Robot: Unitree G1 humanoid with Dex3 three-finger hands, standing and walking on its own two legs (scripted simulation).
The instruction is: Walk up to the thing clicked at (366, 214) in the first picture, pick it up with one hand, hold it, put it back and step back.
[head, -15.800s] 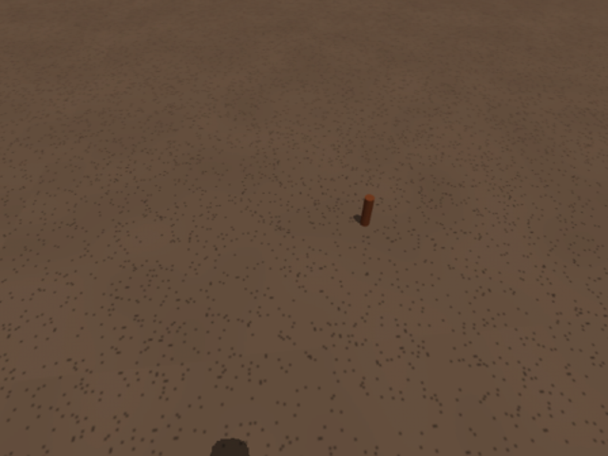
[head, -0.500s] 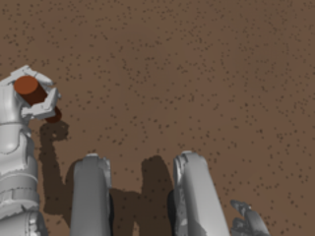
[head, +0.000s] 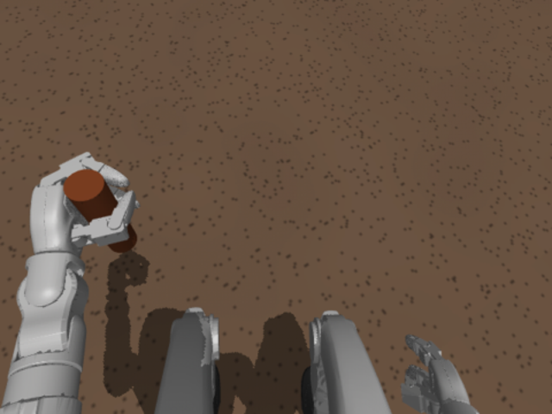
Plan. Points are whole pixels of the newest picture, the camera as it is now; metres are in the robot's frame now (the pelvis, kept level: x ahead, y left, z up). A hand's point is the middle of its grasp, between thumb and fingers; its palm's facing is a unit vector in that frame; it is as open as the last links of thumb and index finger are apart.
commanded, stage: lift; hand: left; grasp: from the side
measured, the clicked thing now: (106, 216) +0.39 +0.23 -0.01
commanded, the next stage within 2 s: hold in 1.26 s
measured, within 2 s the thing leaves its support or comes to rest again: neither
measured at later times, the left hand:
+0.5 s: hand (59, 166) +0.37 +0.21 +0.15, palm faces +0.16 -0.99 -0.04, open 5.3 cm
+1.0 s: hand (55, 120) +0.38 +0.19 +0.20, palm faces +0.16 -0.99 -0.02, open 5.3 cm
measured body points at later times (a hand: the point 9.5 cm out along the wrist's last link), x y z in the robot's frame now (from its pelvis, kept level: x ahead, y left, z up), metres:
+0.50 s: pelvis +0.03 +0.01 +0.12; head +0.12 +0.03 +0.56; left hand +0.36 +0.26 +0.15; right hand +0.17 -0.23 +0.01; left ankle +0.07 +0.14 -0.51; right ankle +0.05 -0.13 -0.51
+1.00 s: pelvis +0.05 +0.00 +0.17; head +0.12 +0.01 +0.61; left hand +0.37 +0.24 +0.21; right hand +0.19 -0.23 +0.05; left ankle +0.07 +0.14 -0.51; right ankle +0.05 -0.13 -0.51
